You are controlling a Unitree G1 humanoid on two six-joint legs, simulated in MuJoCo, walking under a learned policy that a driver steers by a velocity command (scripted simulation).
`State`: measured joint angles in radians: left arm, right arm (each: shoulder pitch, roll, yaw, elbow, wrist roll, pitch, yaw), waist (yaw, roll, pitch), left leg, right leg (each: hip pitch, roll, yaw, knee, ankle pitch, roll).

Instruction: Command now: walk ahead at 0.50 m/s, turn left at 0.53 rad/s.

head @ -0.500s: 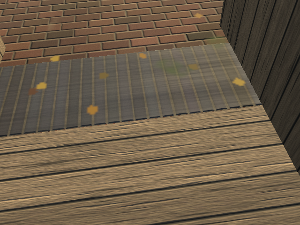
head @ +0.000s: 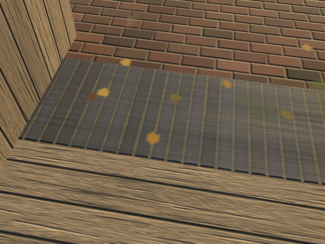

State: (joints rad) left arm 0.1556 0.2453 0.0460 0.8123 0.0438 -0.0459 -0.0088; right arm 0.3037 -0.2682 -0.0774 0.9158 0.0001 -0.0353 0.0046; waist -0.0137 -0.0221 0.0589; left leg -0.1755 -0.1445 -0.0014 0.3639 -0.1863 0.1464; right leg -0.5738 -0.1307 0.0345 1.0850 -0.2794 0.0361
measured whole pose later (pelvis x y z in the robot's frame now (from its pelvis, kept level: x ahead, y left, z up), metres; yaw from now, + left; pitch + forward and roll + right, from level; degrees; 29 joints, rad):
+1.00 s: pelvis +0.55 +0.02 +0.00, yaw +1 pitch +0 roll +0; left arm 0.34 0.25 0.06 0.96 0.02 -0.04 -0.01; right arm 0.19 -0.23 -0.03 0.86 -0.03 -0.08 0.00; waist 0.03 -0.03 0.04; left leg -0.24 -0.01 0.13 0.41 -0.17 0.07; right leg -0.39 -0.03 0.00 1.09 -0.33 -0.08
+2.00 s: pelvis +0.95 -0.05 -0.01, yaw -27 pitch -1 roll -1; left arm 0.24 0.26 0.04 0.89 0.01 0.01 0.03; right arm 0.18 -0.23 -0.01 0.82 -0.01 -0.02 -0.03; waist 0.02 -0.03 0.06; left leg -0.31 -0.02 0.02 0.51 -0.18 0.05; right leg -0.17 0.13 0.09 0.67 -0.49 -0.06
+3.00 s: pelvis +0.90 -0.03 +0.00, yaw +0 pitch -1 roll -1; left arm 0.23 0.29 0.05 0.88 0.02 0.06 0.01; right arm 0.13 -0.23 -0.01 0.82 -0.01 0.02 -0.01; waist 0.03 -0.05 0.07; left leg -0.14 -0.05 0.00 0.38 -0.22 0.07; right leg -0.34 -0.04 0.00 0.86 -0.42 0.02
